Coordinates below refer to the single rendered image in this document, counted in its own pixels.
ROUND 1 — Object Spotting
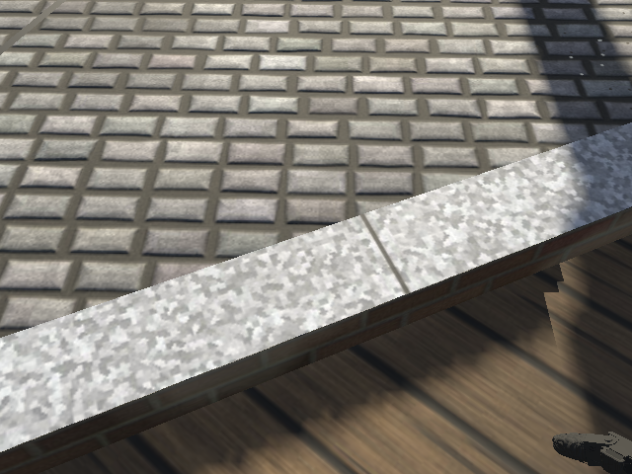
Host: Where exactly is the right robot hand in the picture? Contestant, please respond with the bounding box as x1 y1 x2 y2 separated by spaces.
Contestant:
552 432 632 474

